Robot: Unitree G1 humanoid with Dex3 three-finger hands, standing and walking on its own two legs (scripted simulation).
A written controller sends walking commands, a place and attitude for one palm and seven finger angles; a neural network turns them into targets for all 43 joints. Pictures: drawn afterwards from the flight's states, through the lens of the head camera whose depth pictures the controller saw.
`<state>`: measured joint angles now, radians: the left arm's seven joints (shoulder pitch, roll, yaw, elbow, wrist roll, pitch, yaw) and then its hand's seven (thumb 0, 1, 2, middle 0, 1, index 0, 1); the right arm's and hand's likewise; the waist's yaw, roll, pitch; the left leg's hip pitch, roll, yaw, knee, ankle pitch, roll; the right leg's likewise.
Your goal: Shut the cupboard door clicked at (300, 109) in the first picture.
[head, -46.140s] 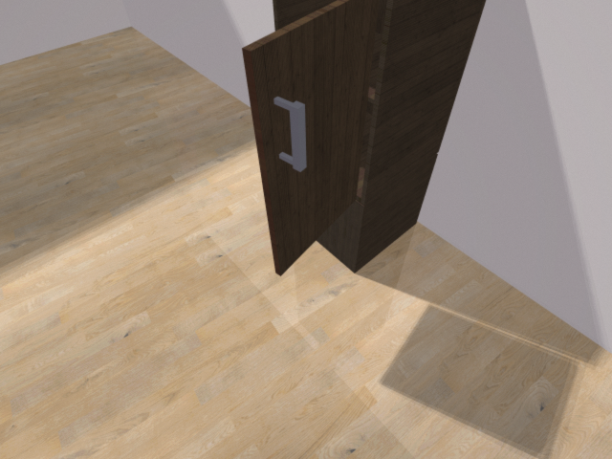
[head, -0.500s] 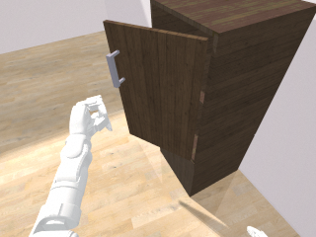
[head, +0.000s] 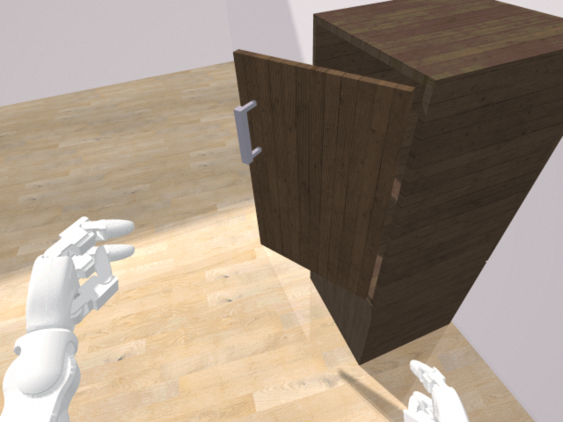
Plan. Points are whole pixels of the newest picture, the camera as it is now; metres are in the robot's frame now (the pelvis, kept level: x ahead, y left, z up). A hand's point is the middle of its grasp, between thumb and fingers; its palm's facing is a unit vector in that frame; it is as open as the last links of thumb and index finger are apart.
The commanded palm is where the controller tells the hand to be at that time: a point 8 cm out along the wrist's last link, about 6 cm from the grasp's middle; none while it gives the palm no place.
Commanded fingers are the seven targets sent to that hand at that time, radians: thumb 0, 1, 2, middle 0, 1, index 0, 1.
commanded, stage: draw the hand back to the body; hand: left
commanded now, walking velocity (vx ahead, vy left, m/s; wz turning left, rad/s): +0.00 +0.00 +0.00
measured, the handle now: (249, 132) +0.67 +0.15 +0.08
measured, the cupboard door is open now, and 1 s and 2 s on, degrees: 33 33 33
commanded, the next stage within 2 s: step back with the hand held close in 0.54 s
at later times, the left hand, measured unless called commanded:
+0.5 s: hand (69, 305) +0.20 +0.26 +0.15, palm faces +0.46 -0.80 -0.39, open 7.4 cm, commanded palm +0.15 +0.30 +0.17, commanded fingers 0.00 0.90 0.90 -0.20 -0.30 -0.20 -0.30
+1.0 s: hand (62, 303) +0.20 +0.27 +0.15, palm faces +0.35 -0.79 -0.51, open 7.4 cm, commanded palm +0.14 +0.31 +0.17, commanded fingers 0.00 0.90 0.90 -0.20 -0.30 -0.20 -0.30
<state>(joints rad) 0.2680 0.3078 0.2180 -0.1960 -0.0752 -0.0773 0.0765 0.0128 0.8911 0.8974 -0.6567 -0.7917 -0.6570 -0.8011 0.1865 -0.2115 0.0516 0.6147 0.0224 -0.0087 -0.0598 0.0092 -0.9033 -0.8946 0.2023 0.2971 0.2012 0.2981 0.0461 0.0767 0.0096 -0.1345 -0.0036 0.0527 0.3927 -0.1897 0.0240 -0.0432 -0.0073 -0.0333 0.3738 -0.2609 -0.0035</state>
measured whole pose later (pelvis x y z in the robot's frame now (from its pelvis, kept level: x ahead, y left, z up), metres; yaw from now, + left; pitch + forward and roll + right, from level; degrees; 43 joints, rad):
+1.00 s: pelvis -0.01 +0.01 -0.01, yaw -1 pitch +1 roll -1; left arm 0.55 0.43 0.39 -0.43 -0.08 -0.13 0.11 0.01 0.89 0.90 -0.21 -0.30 -0.21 -0.31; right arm 0.17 -0.25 -0.02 0.57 0.03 0.04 -0.09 0.01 -0.90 -0.89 0.20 0.30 0.20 0.30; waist 0.01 0.06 0.00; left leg -0.29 0.01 0.07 0.49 -0.21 0.04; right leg -0.20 0.00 -0.01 0.46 -0.27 0.01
